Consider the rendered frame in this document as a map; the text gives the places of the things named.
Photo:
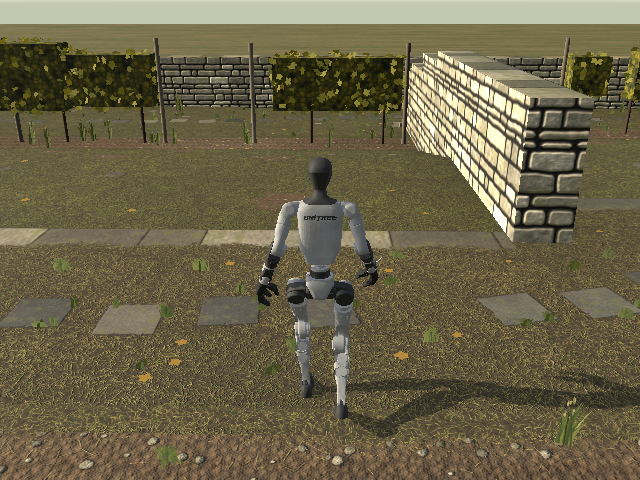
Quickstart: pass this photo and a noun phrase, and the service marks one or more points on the robot left forearm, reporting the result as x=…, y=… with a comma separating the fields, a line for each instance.
x=269, y=267

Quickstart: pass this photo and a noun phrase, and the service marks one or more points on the right robot hand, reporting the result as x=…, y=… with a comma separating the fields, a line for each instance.
x=373, y=277

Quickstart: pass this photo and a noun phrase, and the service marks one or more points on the right robot shin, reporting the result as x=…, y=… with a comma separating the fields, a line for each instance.
x=341, y=367

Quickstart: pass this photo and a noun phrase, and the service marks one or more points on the robot right upper arm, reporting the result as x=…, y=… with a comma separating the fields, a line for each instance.
x=351, y=210

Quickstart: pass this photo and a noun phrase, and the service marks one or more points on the robot left upper arm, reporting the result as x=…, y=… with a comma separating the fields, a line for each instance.
x=288, y=210

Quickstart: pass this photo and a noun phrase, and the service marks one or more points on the robot right forearm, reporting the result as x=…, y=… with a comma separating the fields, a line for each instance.
x=368, y=260

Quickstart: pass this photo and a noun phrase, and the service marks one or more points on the robot torso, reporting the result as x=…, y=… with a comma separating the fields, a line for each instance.
x=320, y=234

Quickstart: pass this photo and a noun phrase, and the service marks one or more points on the left robot hand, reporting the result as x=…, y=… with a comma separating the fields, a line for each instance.
x=261, y=289

